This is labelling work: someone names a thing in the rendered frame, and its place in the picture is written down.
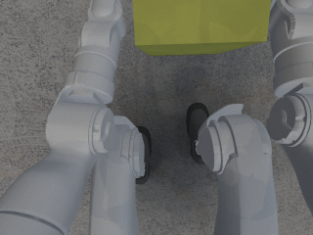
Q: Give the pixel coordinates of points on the carton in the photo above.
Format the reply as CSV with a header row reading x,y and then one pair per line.
x,y
199,27

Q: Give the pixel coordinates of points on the left robot upper arm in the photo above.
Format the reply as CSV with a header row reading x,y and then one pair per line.
x,y
45,199

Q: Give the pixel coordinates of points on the robot right foot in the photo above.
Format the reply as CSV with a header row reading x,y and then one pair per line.
x,y
196,115

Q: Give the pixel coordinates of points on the right robot upper arm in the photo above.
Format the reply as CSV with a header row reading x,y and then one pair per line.
x,y
291,125

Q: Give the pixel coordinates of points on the right robot thigh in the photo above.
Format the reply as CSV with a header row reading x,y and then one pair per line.
x,y
247,203

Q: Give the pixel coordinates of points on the left robot forearm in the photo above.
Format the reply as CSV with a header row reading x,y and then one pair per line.
x,y
96,57

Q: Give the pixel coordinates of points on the right robot forearm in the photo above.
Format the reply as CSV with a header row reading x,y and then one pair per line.
x,y
291,41

